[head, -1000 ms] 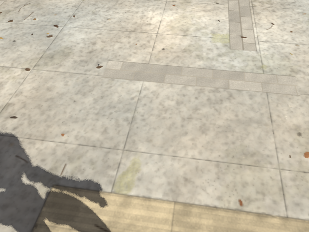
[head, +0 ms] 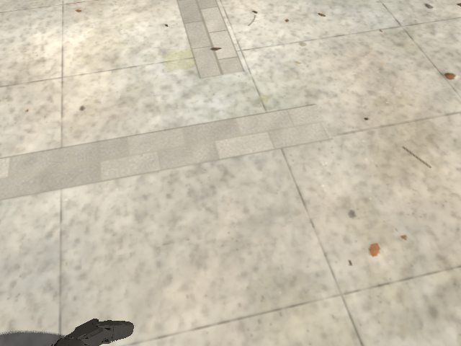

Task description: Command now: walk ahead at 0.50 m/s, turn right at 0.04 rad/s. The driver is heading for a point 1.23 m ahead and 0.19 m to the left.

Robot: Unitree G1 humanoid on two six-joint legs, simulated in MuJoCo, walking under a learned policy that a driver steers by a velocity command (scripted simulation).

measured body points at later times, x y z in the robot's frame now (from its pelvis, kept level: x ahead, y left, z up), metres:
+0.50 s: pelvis +0.27 -0.01 +0.01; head +0.30 +0.00 +0.45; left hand +0.21 +0.24 -0.14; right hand +0.47 -0.23 -0.10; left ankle +0.43 +0.11 -0.70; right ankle +0.14 -0.09 -0.73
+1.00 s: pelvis +0.55 +0.03 +0.01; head +0.57 +0.03 +0.46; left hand +0.72 +0.25 -0.11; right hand +0.49 -0.21 -0.13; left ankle +0.45 +0.09 -0.73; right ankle +0.72 -0.10 -0.69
